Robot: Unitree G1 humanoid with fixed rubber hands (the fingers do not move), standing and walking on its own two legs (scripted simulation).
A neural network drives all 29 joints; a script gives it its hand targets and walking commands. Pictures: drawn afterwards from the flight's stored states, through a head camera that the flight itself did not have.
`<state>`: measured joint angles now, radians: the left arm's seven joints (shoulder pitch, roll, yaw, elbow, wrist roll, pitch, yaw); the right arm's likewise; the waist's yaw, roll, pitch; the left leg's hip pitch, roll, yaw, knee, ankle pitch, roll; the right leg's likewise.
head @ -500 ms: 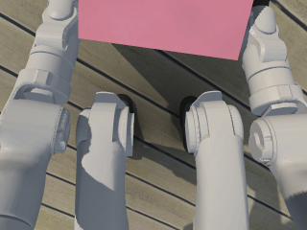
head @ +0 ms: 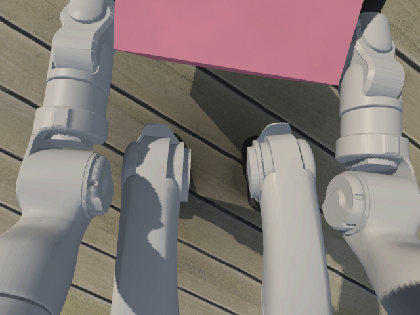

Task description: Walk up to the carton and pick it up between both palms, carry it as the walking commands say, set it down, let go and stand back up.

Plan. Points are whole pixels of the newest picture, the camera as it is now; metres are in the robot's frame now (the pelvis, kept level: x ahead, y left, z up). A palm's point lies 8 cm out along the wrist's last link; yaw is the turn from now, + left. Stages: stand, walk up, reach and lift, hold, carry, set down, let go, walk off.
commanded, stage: reach and lift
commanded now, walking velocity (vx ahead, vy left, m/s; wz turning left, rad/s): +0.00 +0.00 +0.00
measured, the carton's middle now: (227, 18) +0.50 -0.01 -0.20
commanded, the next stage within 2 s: none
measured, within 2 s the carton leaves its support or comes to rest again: neither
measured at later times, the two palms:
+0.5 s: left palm out of the picture +0.52 +0.16 -0.09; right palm (393, 2) +0.50 -0.19 -0.08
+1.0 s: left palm out of the picture +0.51 +0.16 -0.02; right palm out of the picture +0.49 -0.18 -0.01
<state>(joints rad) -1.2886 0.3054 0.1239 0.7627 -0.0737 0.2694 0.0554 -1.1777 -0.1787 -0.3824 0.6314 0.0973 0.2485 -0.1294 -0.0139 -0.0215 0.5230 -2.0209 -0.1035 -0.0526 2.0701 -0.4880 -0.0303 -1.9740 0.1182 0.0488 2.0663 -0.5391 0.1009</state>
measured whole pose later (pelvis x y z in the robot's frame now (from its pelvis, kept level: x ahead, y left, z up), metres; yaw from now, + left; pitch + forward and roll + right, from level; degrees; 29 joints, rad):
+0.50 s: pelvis -0.01 +0.00 +0.04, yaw +0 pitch +24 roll -3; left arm -1.25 0.27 0.20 0.64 -0.02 0.37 0.03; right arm -1.16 -0.15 -0.41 0.52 0.06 0.35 -0.12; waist -0.02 -0.01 0.52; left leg -1.88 -0.11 -0.07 1.94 -0.47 -0.03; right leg -1.84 0.12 0.05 1.93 -0.51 0.10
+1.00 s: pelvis -0.01 +0.01 +0.09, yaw +0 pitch +21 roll -3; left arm -1.20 0.23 0.22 0.58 0.00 0.42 0.03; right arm -1.12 -0.14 -0.41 0.47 0.03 0.41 -0.10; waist -0.03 0.00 0.52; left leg -1.70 -0.12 -0.08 1.77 -0.43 -0.02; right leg -1.65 0.12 0.07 1.75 -0.47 0.10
